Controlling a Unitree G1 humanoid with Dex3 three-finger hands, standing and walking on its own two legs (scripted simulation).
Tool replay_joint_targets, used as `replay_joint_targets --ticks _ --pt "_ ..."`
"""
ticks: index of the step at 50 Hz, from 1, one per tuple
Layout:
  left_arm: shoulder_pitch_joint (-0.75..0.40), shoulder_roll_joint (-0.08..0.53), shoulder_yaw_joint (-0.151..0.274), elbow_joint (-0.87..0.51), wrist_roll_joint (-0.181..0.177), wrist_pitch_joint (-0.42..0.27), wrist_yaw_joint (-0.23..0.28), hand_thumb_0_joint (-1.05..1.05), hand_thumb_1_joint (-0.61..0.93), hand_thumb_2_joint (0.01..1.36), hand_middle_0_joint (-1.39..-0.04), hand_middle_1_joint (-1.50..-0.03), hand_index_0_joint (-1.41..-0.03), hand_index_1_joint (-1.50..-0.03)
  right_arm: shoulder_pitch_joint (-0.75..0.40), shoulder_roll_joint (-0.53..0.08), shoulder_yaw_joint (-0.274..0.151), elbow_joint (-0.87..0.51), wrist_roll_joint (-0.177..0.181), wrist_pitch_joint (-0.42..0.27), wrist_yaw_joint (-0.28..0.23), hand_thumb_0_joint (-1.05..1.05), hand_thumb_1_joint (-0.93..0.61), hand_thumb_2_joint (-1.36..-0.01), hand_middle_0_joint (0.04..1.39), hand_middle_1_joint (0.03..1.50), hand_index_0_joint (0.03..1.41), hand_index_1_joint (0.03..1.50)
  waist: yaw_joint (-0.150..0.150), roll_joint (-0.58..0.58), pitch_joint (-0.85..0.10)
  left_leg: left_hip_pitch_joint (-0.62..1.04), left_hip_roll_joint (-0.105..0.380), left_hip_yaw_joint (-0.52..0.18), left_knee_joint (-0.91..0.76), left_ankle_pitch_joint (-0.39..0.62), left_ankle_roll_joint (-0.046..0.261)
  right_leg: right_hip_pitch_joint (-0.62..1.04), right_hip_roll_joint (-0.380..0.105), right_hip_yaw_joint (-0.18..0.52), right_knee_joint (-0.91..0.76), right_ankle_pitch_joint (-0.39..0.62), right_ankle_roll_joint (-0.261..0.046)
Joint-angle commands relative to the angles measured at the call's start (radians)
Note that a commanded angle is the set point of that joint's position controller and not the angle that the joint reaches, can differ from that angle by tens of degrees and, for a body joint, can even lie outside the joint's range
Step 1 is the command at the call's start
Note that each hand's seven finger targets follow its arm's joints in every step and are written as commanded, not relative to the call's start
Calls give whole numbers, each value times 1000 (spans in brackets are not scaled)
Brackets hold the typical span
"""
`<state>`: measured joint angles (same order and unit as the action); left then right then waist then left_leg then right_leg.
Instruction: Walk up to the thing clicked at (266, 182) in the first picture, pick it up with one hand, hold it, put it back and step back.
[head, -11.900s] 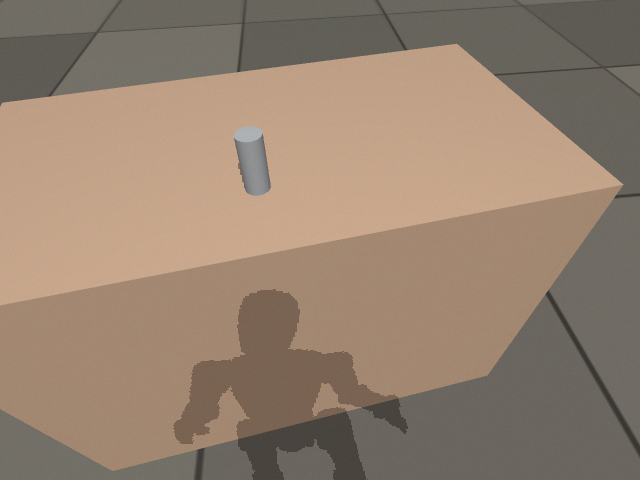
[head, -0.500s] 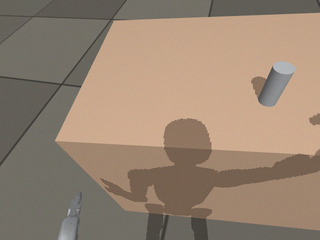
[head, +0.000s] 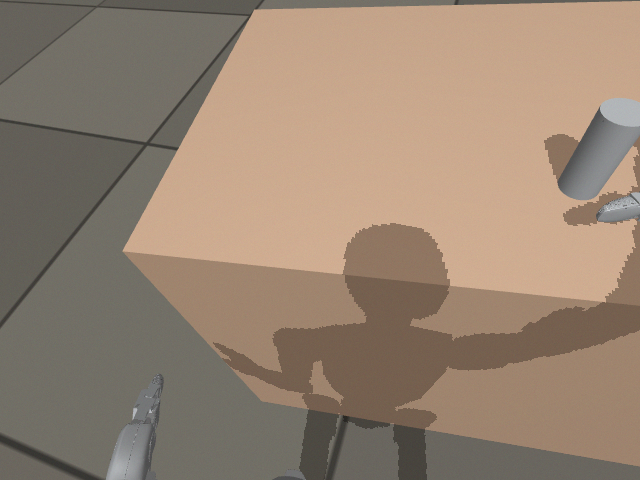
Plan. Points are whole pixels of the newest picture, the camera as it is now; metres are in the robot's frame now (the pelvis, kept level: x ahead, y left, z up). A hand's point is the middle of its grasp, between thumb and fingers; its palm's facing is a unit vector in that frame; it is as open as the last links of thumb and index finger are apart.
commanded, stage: close in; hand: right
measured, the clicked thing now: (599, 153) +0.49 -0.25 +0.13
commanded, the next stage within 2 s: rest palm in 0.22 s
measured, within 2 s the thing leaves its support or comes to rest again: leaves its support in 1.40 s
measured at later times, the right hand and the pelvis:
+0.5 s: hand (597, 151) +0.48 -0.24 +0.14, palm faces +0.22 +0.97 +0.03, open 17.6 cm; pelvis -0.01 +0.01 +0.00, yaw +0 degrees
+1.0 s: hand (593, 140) +0.49 -0.24 +0.14, palm faces +0.23 +0.97 +0.03, open 12.7 cm; pelvis +0.00 +0.01 +0.00, yaw +0 degrees
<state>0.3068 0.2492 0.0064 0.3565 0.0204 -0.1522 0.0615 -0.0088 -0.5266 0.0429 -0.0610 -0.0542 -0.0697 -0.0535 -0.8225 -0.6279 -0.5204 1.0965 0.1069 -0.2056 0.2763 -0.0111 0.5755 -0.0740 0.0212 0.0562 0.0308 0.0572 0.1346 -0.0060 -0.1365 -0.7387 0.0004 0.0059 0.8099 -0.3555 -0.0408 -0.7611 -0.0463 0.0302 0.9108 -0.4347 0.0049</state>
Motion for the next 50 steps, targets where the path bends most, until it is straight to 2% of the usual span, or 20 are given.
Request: replay_joint_targets --ticks 1,2,4,7,9,14,15,21,24,26,29,31,32,33,36,38,40,44,47,50 --pt "12 166 92 -199 -20 -29 -7 0 -542 34 -56 -56 -66 -47 -376 -244 2 -206 22 -43 -42 0 577 -69 20 56 31 56 -10 -118 -347 162 -31 36 -64 273 49 286 17 -3 -133 403 1" --pt "-45 171 103 -251 -19 -35 -4 0 -541 31 -54 -51 -63 -41 -492 -289 -16 -300 21 -65 -60 0 580 -68 19 57 30 57 -3 -129 -409 185 -28 31 -63 278 47 304 16 -7 -128 379 -2" --pt "48 176 119 -213 -19 -23 -6 0 -537 31 -54 -53 -64 -42 -416 -275 -14 -242 14 -54 -75 0 564 -74 13 57 24 57 7 -95 -372 188 -27 31 -62 275 46 280 21 -13 -126 344 -9" --pt "55 101 53 -221 -24 -15 -25 0 -534 28 -53 -53 -64 -42 -398 -199 21 -230 5 -45 -82 0 581 -71 9 58 20 59 -9 -113 -337 176 -23 23 -56 275 47 270 23 -21 -128 354 -5" --pt "34 149 105 -267 -24 -15 -21 0 -540 32 -54 -53 -62 -45 -490 -254 -2 -323 6 -57 -94 0 587 -77 4 61 17 61 -5 -131 -435 212 -19 15 -49 312 44 310 27 -24 -112 375 -8" --pt "41 143 97 -256 -22 -7 -29 0 -538 30 -53 -53 -62 -44 -484 -176 37 -287 1 -37 -105 0 584 -73 2 59 13 60 8 -129 -389 158 -23 24 -50 276 48 310 21 -16 -119 368 -4" --pt "-14 152 95 -315 -26 -12 -28 0 -541 33 -53 -53 -60 -46 -516 -200 31 -339 -2 -39 -111 0 589 -72 3 59 15 59 -13 -121 -441 188 -23 24 -50 275 47 325 21 -16 -122 362 -4" --pt "15 176 137 -277 -26 -2 -21 0 -588 75 -63 -54 -46 -72 -499 -192 35 -309 -10 -28 -140 0 550 -86 22 64 32 64 -11 -95 -418 221 -20 23 -59 262 43 300 27 -23 -138 310 -11" --pt "43 120 84 -258 -26 4 -33 0 -587 75 -61 -53 -45 -70 -484 -145 55 -250 -11 -28 -144 0 575 -62 47 61 57 61 -8 -76 -329 190 -23 23 -70 232 42 256 27 -24 -146 284 -12" --pt "31 138 102 -283 -24 3 -28 0 -584 74 -60 -53 -44 -70 -505 -175 37 -301 -12 -36 -155 0 607 -65 50 71 62 71 -18 -93 -421 225 -21 22 -60 274 42 304 27 -26 -139 334 -8" --pt "103 122 94 -225 -24 15 -37 0 -553 50 -57 -57 -57 -57 -434 -141 47 -234 -12 -24 -153 0 560 -92 255 207 265 208 -8 -95 -330 188 -23 25 -70 255 41 280 28 -28 -147 312 -8" --pt "0 124 83 -300 -23 5 -34 0 -551 49 -53 -52 -55 -50 -514 -203 17 -285 -19 -40 -167 0 582 -102 415 265 425 266 -11 -70 -377 214 -19 15 -69 252 38 261 27 -29 -139 293 -13" --pt "67 121 94 -237 -19 12 -34 0 -550 49 -52 -52 -55 -49 -535 -239 3 -296 -26 -47 -170 0 583 -141 481 320 492 321 -15 -108 -362 210 -15 9 -67 245 39 252 31 -35 -138 277 -15" --pt "58 126 87 -263 -19 11 -33 0 -543 44 -50 -51 -55 -46 -501 -210 10 -231 -23 -46 -168 0 569 -133 541 341 549 343 1 -70 -331 200 -18 13 -70 231 40 237 29 -30 -140 264 -16" --pt "28 133 101 -292 -21 2 -25 0 -542 46 -48 -50 -54 -44 -598 -219 34 -314 -33 -62 -165 0 571 -156 654 408 661 410 11 -110 -420 218 -14 1 -69 240 36 284 30 -35 -131 256 -18" --pt "61 140 102 -263 -19 4 -25 0 -545 50 -48 -50 -53 -45 -530 -156 64 -225 -28 -44 -157 0 540 -157 708 426 712 427 19 -101 -393 195 -20 11 -63 268 38 295 30 -29 -128 296 -14" --pt "36 175 131 -288 -19 0 -19 0 -550 52 -49 -49 -52 -47 -547 -217 28 -229 -28 -45 -158 0 524 -192 772 478 777 480 19 -112 -424 194 -18 15 -60 305 38 318 28 -25 -116 352 -11" --pt "50 124 78 -249 -22 4 -30 0 -545 47 -46 -46 -51 -41 -511 -139 68 -186 -20 -33 -143 0 427 -301 873 592 879 594 9 -115 -369 171 -26 27 -63 283 45 310 23 -19 -132 366 -2" --pt "19 145 95 -249 -19 4 -28 0 -547 47 -48 -47 -52 -43 -542 -218 21 -236 -18 -45 -149 0 345 -373 924 657 929 659 -7 -116 -435 229 -21 23 -55 322 43 309 25 -22 -128 391 -3" --pt "30 138 91 -270 -19 6 -35 0 -542 41 -46 -46 -52 -40 -493 -134 56 -192 -17 -44 -141 0 223 -524 1013 792 1022 794 10 -96 -414 202 -27 28 -50 343 45 321 22 -17 -124 447 1"
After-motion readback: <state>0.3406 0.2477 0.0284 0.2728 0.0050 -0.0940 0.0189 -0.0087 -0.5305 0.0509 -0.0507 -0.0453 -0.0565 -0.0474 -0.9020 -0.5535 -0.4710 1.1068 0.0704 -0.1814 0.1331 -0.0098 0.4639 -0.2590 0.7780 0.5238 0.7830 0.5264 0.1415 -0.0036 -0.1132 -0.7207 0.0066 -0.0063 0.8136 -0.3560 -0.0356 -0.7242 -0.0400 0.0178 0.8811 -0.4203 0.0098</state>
